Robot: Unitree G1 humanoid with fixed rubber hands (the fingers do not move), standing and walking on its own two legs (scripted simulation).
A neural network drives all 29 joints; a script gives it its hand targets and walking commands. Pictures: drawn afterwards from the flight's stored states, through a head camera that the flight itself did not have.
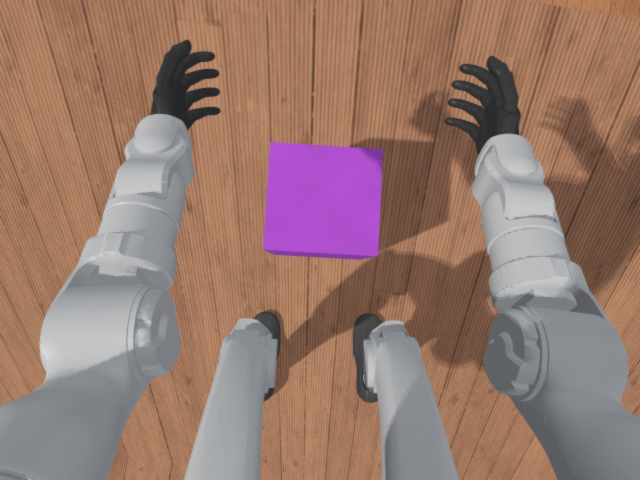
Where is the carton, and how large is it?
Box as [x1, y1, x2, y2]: [263, 142, 382, 259]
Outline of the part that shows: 270,142 263,249 274,254 357,259 376,256 378,249 382,149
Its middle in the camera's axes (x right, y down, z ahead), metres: +0.00 -0.06 +0.84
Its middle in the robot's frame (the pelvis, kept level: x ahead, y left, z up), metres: +0.47 -0.01 -0.49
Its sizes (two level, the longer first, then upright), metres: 0.210 0.200 0.250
